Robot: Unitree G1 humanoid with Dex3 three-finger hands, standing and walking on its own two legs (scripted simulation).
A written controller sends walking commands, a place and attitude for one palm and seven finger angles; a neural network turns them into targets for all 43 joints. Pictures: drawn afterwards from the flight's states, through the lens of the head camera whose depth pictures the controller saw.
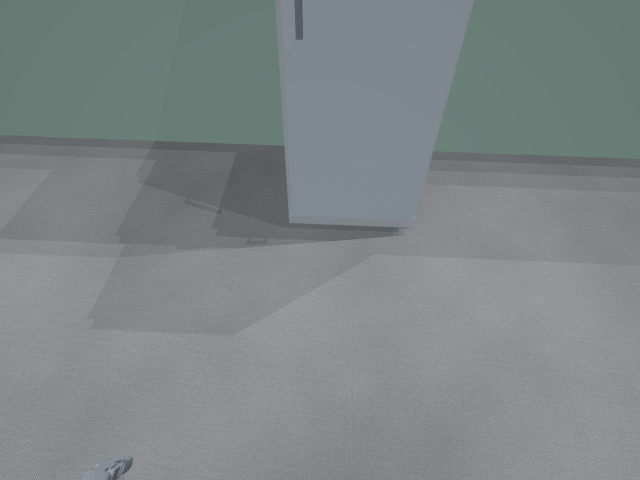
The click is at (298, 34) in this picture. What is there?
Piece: fridge door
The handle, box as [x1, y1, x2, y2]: [295, 0, 302, 39]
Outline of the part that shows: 295,0 296,39 301,39 301,0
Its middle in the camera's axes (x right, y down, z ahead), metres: -0.06 -0.70 +0.96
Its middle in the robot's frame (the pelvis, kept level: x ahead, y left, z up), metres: +1.21 +0.12 +0.24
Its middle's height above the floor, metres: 1.01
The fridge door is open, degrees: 0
